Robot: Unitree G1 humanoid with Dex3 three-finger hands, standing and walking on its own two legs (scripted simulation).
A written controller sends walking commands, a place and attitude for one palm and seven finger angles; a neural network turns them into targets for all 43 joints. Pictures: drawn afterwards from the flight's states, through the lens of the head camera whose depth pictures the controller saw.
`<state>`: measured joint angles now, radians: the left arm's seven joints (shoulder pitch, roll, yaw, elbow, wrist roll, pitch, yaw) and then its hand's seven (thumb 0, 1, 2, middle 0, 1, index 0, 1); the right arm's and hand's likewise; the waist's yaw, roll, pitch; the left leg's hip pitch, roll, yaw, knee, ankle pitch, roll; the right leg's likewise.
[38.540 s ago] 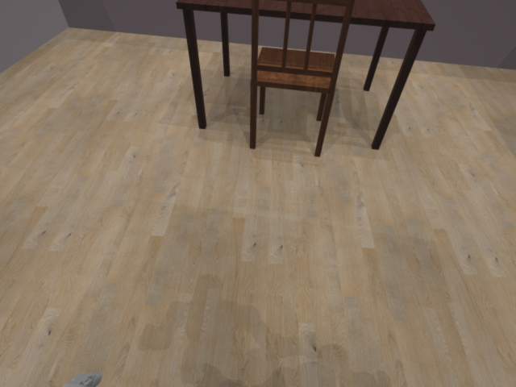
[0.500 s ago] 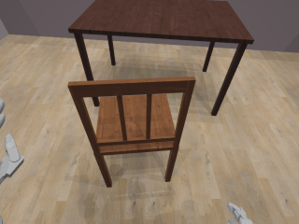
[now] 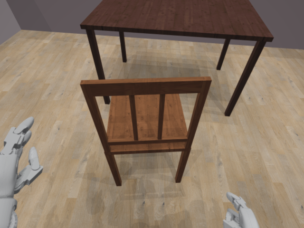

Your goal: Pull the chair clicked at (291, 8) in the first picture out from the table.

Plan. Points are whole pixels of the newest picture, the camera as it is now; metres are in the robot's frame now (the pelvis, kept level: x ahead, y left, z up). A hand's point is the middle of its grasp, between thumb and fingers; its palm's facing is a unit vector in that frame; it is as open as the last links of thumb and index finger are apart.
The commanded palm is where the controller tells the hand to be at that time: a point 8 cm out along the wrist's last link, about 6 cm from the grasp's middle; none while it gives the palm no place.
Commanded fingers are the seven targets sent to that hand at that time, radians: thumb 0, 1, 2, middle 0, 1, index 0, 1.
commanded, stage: let the arm hang, fingers relaxed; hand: left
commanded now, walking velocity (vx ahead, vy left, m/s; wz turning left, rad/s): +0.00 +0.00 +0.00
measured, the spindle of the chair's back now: (134, 119) +0.52 +0.11 -0.09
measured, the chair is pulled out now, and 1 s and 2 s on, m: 0.57 0.57 0.57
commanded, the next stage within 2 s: look to check the result in 1.04 s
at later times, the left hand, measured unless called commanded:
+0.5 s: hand out of the picture -0.05 +0.18 -0.17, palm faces +0.00 -0.97 -0.24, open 7.2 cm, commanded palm none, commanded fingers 0.00 0.90 0.90 -0.20 -0.30 -0.20 -0.30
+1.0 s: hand out of the picture -0.02 +0.14 -0.17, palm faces +0.03 -0.98 -0.18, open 7.3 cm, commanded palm none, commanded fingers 0.00 0.90 0.90 -0.20 -0.30 -0.20 -0.30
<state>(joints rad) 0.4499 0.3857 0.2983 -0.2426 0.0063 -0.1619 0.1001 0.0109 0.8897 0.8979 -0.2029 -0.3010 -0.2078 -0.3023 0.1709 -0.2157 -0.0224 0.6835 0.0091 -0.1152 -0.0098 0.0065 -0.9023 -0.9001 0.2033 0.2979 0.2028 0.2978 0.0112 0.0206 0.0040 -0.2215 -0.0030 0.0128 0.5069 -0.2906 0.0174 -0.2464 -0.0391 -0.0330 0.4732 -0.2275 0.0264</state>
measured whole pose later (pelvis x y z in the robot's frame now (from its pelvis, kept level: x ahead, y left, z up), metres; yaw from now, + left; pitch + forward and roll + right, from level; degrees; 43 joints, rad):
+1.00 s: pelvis -0.02 -0.02 +0.00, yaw +0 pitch -1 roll +0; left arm 0.32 0.12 0.00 1.06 0.01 0.02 0.04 0.02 0.92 0.90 -0.20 -0.30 -0.20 -0.30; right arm 0.35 -0.11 0.00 1.06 -0.01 -0.01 -0.03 0.01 -0.91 -0.90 0.20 0.30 0.20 0.30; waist -0.01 0.01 0.05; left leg -0.20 0.02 0.01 0.48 -0.26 -0.01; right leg -0.23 -0.01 -0.04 0.46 -0.21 0.00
